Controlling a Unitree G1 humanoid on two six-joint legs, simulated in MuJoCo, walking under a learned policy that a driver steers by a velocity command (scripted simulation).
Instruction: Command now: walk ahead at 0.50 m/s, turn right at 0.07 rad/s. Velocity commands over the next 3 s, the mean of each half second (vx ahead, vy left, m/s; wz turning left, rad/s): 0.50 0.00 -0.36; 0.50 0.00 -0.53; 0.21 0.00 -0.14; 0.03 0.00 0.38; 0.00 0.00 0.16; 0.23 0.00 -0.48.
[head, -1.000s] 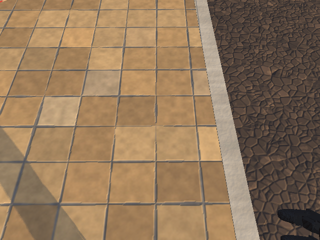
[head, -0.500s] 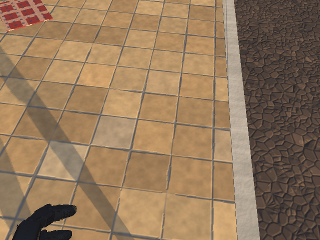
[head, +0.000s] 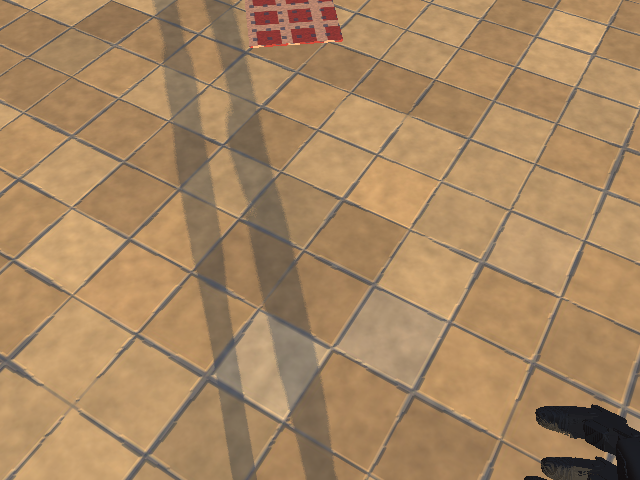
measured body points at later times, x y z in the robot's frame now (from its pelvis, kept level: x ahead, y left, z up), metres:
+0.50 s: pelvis +0.27 -0.02 +0.00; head +0.30 -0.03 +0.45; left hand +0.53 +0.16 -0.09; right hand +0.23 -0.31 -0.13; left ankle +0.14 +0.12 -0.73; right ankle +0.39 -0.16 -0.71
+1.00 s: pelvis +0.55 -0.10 +0.00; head +0.57 -0.13 +0.45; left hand +0.74 +0.13 -0.10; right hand +0.63 -0.43 -0.07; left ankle +0.74 -0.07 -0.72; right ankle +0.39 -0.15 -0.73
